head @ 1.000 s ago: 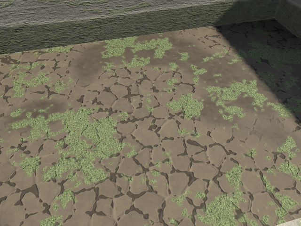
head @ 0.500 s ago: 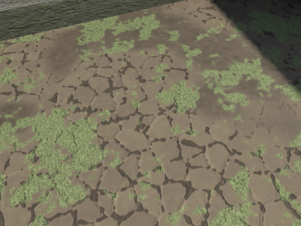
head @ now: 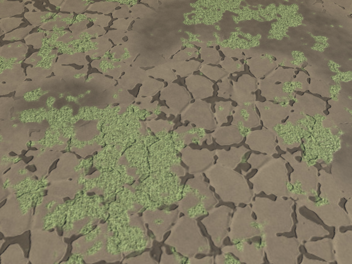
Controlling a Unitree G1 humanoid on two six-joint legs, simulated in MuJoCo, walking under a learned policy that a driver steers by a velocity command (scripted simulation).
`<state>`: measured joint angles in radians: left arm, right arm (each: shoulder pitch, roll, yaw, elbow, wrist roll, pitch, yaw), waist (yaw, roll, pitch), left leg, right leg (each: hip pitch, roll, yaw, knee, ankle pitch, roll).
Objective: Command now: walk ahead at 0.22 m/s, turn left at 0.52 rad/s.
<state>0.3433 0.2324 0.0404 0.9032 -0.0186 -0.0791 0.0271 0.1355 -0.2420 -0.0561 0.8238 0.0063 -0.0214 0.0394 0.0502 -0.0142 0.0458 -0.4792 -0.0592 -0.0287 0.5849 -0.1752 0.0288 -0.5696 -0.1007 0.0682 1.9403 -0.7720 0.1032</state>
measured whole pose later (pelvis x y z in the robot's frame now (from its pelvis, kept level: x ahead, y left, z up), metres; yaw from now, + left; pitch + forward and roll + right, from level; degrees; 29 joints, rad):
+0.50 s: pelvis +0.17 -0.01 +0.01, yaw +13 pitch +4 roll +0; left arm 0.11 0.19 0.05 0.70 0.03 -0.01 0.00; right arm 0.19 -0.27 -0.06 0.74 0.01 0.06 -0.02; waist 0.00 0.01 -0.01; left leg -0.41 -0.03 -0.10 0.87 -0.51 -0.07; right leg -0.42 0.01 0.04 0.51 -0.15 -0.01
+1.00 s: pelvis +0.21 +0.04 +0.01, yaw +13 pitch -1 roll +0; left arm 0.20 0.23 0.06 0.78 0.00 0.00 0.01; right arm 0.23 -0.20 -0.03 0.82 0.00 0.01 0.00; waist 0.01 -0.01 0.03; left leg -0.17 -0.03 -0.06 0.57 -0.38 0.01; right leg -0.28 -0.02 0.06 0.57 -0.27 0.05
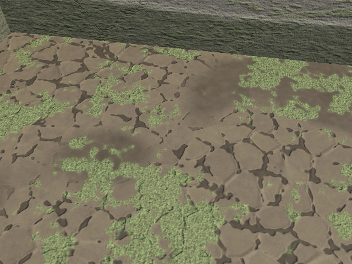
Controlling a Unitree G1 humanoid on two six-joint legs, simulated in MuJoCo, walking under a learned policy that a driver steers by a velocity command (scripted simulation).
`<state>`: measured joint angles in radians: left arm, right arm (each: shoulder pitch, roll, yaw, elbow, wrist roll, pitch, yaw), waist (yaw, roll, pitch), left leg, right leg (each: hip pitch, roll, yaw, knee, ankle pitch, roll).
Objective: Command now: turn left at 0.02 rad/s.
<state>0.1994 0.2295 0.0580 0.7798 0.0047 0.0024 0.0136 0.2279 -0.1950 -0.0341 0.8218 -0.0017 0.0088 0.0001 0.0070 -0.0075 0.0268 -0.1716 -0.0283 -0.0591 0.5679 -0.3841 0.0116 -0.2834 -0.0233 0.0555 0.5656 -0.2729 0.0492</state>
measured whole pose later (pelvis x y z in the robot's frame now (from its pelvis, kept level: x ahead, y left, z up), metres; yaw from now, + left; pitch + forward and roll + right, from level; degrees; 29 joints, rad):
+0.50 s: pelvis +0.03 -0.02 +0.00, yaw -1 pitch -1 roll +0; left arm 0.24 0.25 0.06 0.93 -0.03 -0.03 0.02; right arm 0.34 -0.22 -0.05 0.96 0.02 -0.03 -0.02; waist -0.02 0.00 0.00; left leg -0.09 -0.01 -0.05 0.52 -0.41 0.02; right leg -0.32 -0.01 -0.01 0.76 -0.47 -0.03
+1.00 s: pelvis +0.21 -0.05 +0.00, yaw -1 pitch +2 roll +0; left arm 0.47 0.20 0.02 1.03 -0.01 -0.08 0.01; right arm -0.04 -0.23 -0.04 0.81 0.02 -0.07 0.03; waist 0.09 0.03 0.02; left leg -0.62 0.04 0.02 0.57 0.05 0.03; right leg 0.15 0.05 -0.01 0.15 -0.33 -0.06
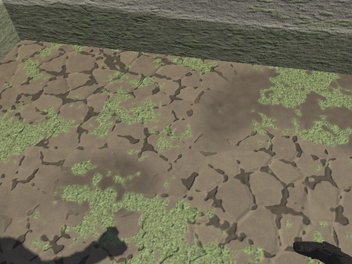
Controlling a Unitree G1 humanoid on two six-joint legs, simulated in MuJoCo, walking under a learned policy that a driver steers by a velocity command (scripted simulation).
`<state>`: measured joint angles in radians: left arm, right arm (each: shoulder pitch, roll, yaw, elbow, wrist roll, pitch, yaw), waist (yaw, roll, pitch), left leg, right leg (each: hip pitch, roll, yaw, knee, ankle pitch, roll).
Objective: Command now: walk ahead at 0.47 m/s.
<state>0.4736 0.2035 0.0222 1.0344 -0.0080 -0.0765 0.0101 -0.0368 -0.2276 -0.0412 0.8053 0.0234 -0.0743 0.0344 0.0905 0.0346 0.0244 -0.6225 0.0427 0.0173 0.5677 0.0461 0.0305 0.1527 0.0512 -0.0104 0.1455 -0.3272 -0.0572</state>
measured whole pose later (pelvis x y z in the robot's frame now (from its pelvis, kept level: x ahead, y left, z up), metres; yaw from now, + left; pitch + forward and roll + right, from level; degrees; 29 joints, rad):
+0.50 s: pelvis +0.27 +0.02 +0.01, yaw +0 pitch +1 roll +2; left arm 0.06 0.26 0.05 0.85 -0.01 -0.08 0.00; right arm 0.37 -0.25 -0.04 0.98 0.01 -0.09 0.01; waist -0.08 -0.04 0.01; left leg -0.01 -0.08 0.03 0.19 -0.21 0.06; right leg -0.66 -0.13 0.04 0.63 0.07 0.01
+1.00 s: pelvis +0.55 -0.04 +0.01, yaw +0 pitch +1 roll -1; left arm 0.35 0.25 0.04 0.95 0.00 -0.09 -0.01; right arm 0.10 -0.28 -0.05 0.86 0.01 -0.07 0.00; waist 0.06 0.04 0.01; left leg -0.68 0.13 -0.04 0.72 0.04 0.00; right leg -0.04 0.07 -0.05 0.19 -0.18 -0.06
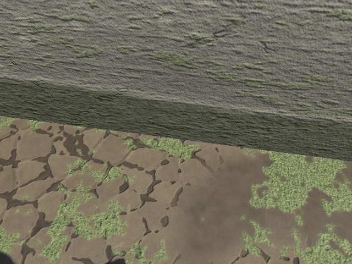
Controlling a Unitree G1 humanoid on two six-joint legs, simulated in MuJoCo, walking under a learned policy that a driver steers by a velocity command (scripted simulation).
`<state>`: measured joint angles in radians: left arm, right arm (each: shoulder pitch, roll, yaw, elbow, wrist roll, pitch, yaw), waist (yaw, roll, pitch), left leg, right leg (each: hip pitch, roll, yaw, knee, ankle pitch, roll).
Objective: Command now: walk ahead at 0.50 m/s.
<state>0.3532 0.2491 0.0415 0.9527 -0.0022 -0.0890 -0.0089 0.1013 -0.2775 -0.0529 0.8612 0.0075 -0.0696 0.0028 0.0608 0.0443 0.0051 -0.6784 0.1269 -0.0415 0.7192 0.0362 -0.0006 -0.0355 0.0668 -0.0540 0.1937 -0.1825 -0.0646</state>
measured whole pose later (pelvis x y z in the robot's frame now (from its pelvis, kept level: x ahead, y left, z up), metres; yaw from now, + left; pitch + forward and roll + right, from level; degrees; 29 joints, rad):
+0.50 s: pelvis +0.26 +0.06 +0.00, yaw -3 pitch +1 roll +1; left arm 0.15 0.27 0.06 0.88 0.00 -0.05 0.01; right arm 0.26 -0.23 -0.04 0.97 -0.02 -0.08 0.01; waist -0.03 -0.05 0.04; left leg -0.14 -0.04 0.11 0.28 -0.16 0.06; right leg -0.61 -0.10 0.04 0.81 -0.13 0.01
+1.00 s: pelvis +0.35 +0.03 -0.01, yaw -3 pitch +0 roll +0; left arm 0.04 0.23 0.04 0.94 0.00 -0.02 0.02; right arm 0.14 -0.27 -0.03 1.01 -0.01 0.01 -0.04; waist -0.01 0.00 0.04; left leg -0.08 0.02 0.04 0.44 -0.36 -0.02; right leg -0.33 0.01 -0.02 0.49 -0.16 -0.04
